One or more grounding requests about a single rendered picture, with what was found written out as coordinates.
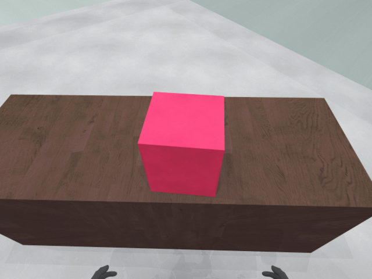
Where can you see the pedestal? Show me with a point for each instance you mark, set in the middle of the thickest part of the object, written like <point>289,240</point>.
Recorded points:
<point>71,174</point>

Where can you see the right robot hand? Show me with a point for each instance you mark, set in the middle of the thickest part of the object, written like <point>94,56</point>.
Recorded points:
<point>276,274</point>

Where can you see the left robot hand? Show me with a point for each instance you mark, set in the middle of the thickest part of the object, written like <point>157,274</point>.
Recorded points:
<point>103,274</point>

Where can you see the carton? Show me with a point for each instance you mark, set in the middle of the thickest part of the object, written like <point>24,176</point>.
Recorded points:
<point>182,143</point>

